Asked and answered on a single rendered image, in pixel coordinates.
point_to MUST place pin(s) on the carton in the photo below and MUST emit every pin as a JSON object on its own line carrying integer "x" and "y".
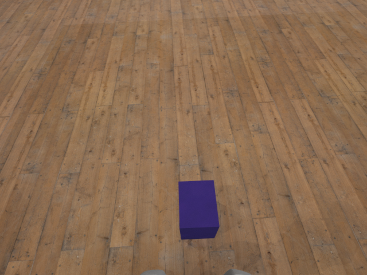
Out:
{"x": 198, "y": 216}

